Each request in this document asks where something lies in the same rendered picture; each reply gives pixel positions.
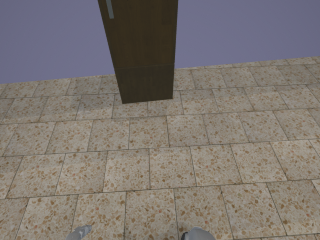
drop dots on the robot right shin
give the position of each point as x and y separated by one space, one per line
196 227

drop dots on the right robot thigh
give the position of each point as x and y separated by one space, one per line
198 234

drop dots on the cupboard door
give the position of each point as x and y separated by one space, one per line
141 32

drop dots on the left robot hand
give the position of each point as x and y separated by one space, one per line
79 232

